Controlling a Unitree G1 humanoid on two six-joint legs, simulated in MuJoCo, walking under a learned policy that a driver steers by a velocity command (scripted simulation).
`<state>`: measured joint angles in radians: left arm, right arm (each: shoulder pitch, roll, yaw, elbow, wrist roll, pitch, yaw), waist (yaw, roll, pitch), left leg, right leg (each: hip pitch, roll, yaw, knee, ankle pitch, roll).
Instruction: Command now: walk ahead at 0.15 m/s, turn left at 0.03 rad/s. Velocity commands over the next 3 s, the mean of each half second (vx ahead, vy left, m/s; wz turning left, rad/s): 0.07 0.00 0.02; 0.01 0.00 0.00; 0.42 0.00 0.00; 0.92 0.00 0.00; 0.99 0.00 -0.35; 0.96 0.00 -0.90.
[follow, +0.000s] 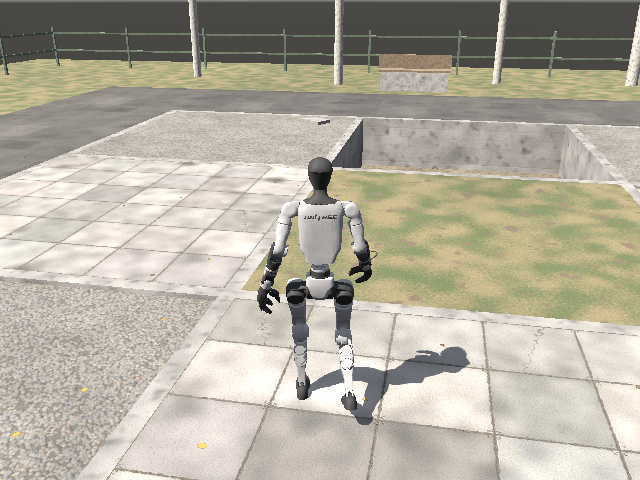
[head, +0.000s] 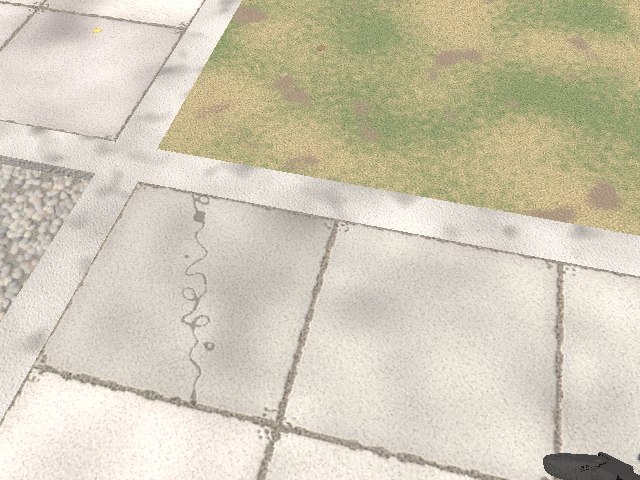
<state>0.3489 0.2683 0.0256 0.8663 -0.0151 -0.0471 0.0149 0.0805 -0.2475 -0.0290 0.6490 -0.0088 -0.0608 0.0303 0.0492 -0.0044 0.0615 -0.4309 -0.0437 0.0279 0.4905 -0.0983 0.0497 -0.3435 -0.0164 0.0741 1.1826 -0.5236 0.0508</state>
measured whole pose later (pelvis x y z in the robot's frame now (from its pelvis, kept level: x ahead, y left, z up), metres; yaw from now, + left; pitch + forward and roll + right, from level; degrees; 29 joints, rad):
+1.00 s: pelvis +0.11 -0.03 +0.01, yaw +0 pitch -2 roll +0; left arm 0.16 0.23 0.03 1.00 0.00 0.00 0.03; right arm 0.16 -0.23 -0.04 1.05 0.00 0.01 -0.04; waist 0.00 0.00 0.05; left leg -0.18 0.01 0.00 0.49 -0.28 -0.01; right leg -0.19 0.00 0.01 0.51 -0.29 -0.01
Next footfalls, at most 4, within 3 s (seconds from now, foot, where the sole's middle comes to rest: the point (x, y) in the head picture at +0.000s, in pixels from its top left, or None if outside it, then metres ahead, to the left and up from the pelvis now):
0.22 right None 0.14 -0.15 -0.77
1.76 right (411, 417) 0.56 -0.12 -0.77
2.24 left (343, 239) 1.02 0.03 -0.77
2.70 right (422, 133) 1.41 -0.19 -0.77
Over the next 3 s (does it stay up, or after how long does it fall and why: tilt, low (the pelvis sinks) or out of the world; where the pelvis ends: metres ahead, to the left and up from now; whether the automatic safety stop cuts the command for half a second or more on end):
stays up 1.49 -0.22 0.00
